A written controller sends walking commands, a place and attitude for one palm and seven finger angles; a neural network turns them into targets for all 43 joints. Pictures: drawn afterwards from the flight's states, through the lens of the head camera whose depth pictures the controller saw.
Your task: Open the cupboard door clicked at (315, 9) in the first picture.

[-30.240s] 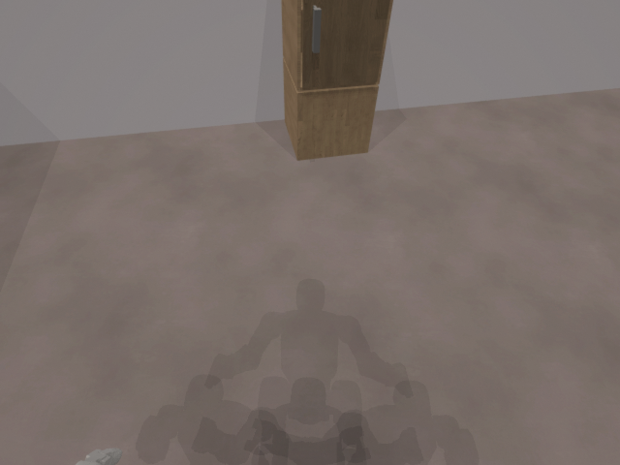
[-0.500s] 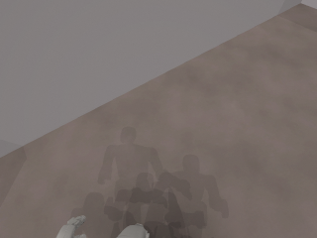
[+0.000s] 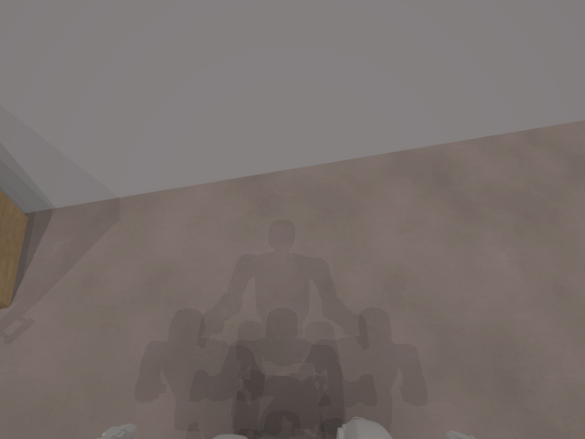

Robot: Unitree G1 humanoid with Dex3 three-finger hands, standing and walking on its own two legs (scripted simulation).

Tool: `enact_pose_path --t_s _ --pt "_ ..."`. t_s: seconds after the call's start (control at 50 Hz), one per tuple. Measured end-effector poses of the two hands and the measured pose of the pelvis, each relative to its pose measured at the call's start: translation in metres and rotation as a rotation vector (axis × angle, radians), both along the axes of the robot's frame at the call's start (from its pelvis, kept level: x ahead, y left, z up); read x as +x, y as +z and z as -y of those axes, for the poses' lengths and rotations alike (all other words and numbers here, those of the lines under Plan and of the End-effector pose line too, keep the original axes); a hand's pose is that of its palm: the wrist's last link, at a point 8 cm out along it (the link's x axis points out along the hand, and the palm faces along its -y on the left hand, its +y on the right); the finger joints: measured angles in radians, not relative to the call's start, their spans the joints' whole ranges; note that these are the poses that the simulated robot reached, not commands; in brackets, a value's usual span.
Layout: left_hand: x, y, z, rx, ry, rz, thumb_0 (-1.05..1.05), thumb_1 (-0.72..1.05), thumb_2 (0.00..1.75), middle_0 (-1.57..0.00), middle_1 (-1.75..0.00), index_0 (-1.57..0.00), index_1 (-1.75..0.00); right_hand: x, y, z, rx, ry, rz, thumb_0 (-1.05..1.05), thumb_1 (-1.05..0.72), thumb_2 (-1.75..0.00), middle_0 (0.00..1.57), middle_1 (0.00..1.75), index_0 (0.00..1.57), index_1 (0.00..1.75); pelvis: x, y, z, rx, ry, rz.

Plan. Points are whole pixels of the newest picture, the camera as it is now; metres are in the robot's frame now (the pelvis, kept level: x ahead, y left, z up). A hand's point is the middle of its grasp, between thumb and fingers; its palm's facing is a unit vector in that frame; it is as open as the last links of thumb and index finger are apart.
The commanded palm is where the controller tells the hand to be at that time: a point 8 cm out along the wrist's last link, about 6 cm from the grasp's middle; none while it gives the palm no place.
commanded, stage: turn to face it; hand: left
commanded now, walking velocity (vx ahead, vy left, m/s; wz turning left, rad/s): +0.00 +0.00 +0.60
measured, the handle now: out of the picture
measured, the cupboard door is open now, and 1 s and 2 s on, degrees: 49 49 49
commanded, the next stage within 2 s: take the last steps up to it in 1.86 s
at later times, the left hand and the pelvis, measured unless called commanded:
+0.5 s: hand out of the picture -0.01 +0.17 -0.18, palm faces +0.36 -0.91 -0.20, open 7.4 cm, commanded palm none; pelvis +0.00 -0.03 -0.01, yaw +20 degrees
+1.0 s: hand out of the picture +0.01 +0.16 -0.14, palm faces +0.56 -0.78 -0.29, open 7.4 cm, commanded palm none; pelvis +0.03 -0.07 +0.00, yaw +36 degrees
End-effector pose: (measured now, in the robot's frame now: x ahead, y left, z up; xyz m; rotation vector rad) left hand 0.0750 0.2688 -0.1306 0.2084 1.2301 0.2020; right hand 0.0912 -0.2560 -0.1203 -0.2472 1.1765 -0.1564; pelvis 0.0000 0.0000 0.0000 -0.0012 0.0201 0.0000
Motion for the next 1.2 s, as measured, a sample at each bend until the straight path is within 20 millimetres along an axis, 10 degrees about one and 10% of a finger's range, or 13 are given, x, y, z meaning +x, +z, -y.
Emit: enact_pose_path --t_s 0.14,0.28,0.56,0.8,1.02,1.2 --pt "0.003 0.013 0.022 0.052 0.037 0.098 0.01 0.91 0.90 -0.20 -0.30 -0.20 -0.30 0.007 -0.023 0.024 0.048 0.037 -0.038 0.01 -0.91 -0.90 0.20 0.30 0.21 0.30 0.002 -0.009 0.032 0.011 0.082 -0.001" --pt "-0.035 0.019 0.053 0.028 0.128 0.054 0.00 0.91 0.90 -0.20 -0.30 -0.20 -0.30 0.036 -0.015 0.034 0.055 0.109 -0.053 0.01 -0.91 -0.90 0.20 0.30 0.20 0.30 0.004 0.003 0.043 0.034 0.183 0.016" --pt "-0.122 -0.025 0.041 -0.066 0.389 -0.060 0.01 0.91 0.90 -0.21 -0.30 -0.20 -0.30 0.109 0.003 -0.030 -0.008 0.387 0.046 0.01 -0.91 -0.90 0.20 0.30 0.20 0.30 0.003 -0.009 0.026 0.002 0.376 0.001" --pt "-0.098 0.012 0.029 0.022 0.468 0.063 0.01 0.91 0.90 -0.20 -0.30 -0.20 -0.30 0.099 -0.003 -0.024 0.009 0.462 -0.067 0.01 -0.91 -0.90 0.20 0.30 0.21 0.30 0.014 0.005 0.044 -0.013 0.501 -0.003" --pt "-0.104 0.023 0.087 0.051 0.560 0.096 0.00 0.91 0.90 -0.21 -0.30 -0.20 -0.30 0.141 -0.019 0.001 0.027 0.537 -0.117 0.01 -0.91 -0.90 0.20 0.30 0.20 0.30 0.032 0.004 0.076 0.028 0.649 0.011" --pt "-0.163 0.002 0.129 -0.049 0.741 0.030 0.00 0.91 0.90 -0.21 -0.30 -0.20 -0.30 0.184 -0.001 -0.051 0.001 0.718 -0.068 0.01 -0.91 -0.90 0.20 0.30 0.20 0.30 0.032 0.005 0.071 0.034 0.779 0.009"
